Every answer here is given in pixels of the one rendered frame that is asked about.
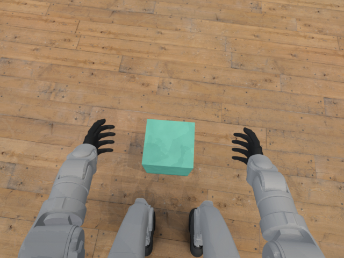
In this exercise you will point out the robot left thigh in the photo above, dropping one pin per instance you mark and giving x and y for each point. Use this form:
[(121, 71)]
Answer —
[(130, 240)]

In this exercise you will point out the left robot hand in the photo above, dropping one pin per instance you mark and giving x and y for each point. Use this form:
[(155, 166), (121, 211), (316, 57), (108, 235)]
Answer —
[(94, 135)]

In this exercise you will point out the left robot forearm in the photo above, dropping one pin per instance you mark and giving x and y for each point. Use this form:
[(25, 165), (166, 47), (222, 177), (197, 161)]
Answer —
[(66, 202)]

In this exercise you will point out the right robot forearm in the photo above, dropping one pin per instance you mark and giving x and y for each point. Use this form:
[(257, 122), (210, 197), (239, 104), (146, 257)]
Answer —
[(279, 217)]

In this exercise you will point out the right robot upper arm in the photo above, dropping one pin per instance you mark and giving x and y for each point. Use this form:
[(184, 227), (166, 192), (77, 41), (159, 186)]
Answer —
[(290, 249)]

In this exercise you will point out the robot right shin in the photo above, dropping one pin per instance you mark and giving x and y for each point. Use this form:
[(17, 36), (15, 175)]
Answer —
[(198, 238)]

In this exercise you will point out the left robot upper arm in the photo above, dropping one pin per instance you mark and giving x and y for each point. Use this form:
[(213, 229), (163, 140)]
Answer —
[(54, 241)]

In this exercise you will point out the carton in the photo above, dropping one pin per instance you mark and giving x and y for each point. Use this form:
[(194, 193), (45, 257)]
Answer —
[(169, 147)]

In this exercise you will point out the right robot hand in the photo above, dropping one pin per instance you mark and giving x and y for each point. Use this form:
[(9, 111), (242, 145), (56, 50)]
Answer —
[(252, 144)]

